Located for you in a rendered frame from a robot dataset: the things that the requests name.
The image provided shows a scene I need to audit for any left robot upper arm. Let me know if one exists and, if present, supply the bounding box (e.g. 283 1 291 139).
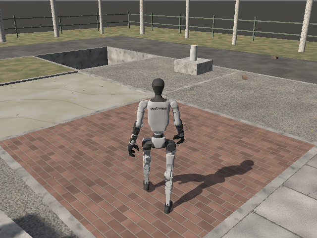
135 100 148 128

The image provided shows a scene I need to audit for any left robot forearm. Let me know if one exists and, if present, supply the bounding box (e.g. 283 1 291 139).
129 121 140 145

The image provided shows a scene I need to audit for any robot torso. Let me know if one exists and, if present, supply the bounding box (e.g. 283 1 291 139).
147 98 170 149

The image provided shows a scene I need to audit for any robot left hand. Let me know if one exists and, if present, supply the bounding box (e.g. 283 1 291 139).
128 143 139 157

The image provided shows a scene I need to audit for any right robot forearm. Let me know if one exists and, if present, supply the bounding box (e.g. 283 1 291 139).
176 119 184 137

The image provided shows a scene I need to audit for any humanoid robot head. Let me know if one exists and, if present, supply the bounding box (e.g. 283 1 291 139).
150 78 167 102

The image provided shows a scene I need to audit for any robot right hand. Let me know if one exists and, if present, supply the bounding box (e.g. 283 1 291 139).
173 135 185 144

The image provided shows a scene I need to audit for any right robot upper arm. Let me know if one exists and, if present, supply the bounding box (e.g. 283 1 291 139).
169 100 181 126

